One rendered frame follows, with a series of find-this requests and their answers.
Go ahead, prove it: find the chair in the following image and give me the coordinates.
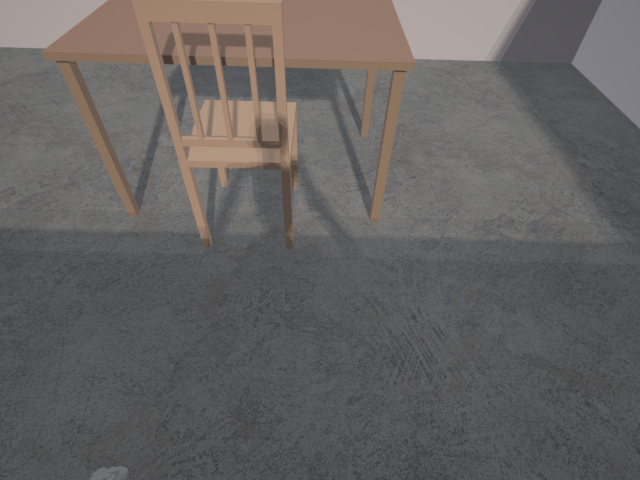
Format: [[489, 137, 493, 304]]
[[131, 0, 299, 249]]

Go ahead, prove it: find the table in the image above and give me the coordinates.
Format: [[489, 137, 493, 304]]
[[42, 0, 415, 222]]

